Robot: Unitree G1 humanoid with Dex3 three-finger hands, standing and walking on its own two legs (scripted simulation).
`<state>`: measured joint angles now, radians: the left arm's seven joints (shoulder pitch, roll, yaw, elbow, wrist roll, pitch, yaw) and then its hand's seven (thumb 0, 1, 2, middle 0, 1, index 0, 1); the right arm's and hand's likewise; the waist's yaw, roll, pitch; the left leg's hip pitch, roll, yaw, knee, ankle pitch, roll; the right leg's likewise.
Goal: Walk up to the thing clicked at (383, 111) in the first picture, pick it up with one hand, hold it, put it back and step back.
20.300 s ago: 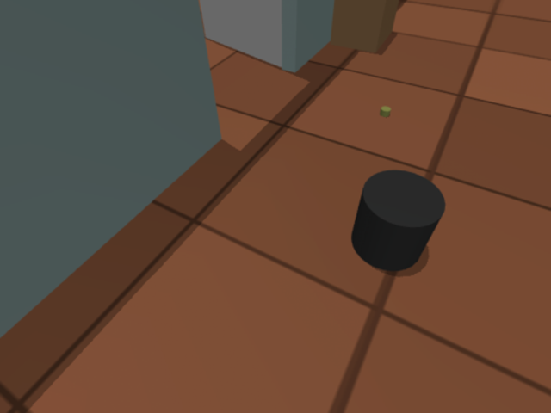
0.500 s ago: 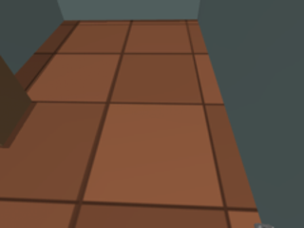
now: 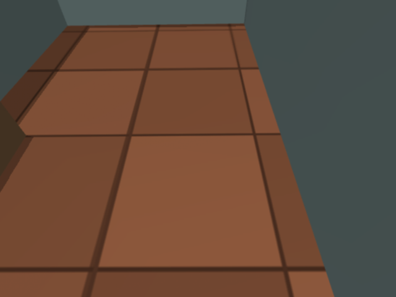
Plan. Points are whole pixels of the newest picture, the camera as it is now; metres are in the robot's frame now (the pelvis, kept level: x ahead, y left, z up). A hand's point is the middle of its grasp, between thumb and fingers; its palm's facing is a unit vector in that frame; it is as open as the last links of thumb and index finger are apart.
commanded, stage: stand
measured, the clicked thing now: out of the picture -0.07 +0.94 -0.76
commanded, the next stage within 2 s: none
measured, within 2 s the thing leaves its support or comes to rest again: neither
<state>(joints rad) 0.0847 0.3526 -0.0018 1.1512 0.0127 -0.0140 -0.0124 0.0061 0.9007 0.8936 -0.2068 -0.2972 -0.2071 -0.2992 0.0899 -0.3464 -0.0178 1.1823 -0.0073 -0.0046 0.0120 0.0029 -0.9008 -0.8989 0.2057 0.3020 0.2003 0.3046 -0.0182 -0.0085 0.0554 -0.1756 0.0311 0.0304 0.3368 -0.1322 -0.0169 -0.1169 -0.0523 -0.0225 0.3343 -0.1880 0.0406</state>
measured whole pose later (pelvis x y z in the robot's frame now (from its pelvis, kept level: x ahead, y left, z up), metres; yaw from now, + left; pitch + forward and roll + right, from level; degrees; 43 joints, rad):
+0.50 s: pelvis +0.01 -0.01 +0.00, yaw +0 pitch -2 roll +0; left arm 0.10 0.35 0.00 1.13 0.01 -0.01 -0.01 0.01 0.90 0.89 -0.21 -0.30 -0.21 -0.30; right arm 0.07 -0.35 -0.01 1.16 -0.01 -0.01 0.01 0.00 -0.90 -0.90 0.21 0.30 0.20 0.30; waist -0.01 0.00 0.04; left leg -0.16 0.04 0.03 0.33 -0.14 -0.03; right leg -0.09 -0.04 -0.03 0.31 -0.19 0.03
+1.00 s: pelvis +0.01 +0.00 +0.00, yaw +0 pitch -2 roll +0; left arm 0.11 0.36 -0.01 1.13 0.01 -0.01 -0.01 0.01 0.90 0.89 -0.21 -0.30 -0.21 -0.30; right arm 0.09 -0.35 -0.01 1.16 -0.01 -0.01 0.01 0.00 -0.90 -0.90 0.21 0.30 0.20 0.30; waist -0.01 0.00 0.04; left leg -0.14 0.04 0.03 0.32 -0.14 -0.02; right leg -0.08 -0.05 -0.02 0.32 -0.20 0.03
